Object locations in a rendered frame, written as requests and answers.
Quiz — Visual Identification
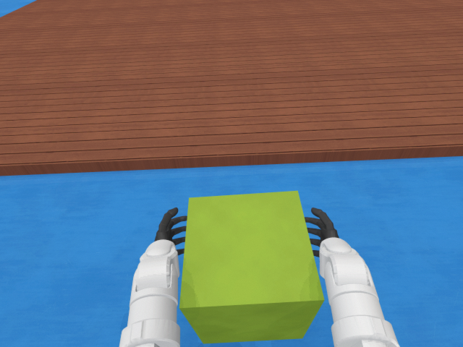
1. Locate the robot left forearm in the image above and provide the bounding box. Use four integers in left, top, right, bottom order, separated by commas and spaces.
119, 239, 180, 347

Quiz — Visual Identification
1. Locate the robot right hand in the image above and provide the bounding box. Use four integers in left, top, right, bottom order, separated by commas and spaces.
305, 207, 339, 257

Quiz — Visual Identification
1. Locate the carton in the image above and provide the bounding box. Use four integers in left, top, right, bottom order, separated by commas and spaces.
179, 191, 325, 344

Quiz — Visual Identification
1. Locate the robot left hand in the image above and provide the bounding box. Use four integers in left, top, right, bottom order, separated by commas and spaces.
155, 207, 187, 255

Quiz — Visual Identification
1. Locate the robot right forearm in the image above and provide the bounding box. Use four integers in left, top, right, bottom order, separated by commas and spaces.
319, 237, 400, 347

